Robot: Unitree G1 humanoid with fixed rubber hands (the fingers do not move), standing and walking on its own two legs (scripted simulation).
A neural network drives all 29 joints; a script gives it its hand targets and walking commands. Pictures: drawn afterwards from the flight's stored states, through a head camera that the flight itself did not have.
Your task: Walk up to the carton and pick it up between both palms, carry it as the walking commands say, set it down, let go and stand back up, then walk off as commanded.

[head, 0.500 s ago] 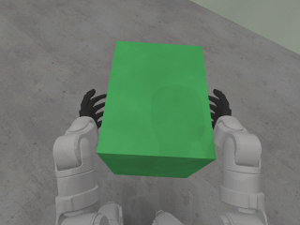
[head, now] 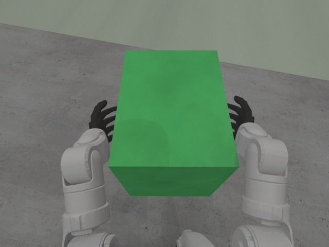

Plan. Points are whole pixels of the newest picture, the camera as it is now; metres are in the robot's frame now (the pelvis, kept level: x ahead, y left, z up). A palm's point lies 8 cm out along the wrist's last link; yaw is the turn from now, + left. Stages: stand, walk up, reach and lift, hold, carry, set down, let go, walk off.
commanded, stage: carry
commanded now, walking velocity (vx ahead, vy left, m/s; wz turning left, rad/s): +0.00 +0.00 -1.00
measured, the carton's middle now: (170, 128) +0.39 +0.00 +0.04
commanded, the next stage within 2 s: none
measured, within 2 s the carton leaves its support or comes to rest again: neither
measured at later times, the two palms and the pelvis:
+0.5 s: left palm (173, 67) +0.53 +0.00 +0.13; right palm (296, 113) +0.38 -0.27 +0.14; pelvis +0.16 +0.02 +0.02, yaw -29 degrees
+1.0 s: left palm (201, 66) +0.62 -0.09 +0.08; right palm (306, 109) +0.42 -0.34 +0.11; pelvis +0.27 +0.00 +0.01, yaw -41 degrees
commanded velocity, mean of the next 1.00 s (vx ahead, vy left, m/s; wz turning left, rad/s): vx -0.09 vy -0.07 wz -0.42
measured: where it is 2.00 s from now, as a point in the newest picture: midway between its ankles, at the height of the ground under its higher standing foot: outside the picture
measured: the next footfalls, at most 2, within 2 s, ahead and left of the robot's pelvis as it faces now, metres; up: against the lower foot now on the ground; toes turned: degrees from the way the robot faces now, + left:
left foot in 0.18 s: +0.09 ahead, +0.07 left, +0.00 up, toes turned +0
right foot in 0.62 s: +0.31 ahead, -0.14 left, +0.00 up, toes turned -30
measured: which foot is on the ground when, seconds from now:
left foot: up 0.00-0.16, down 0.18-0.62, up 0.64-0.98, down 1.00-1.00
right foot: down 0.00-0.20, up 0.22-0.60, down 0.62-1.00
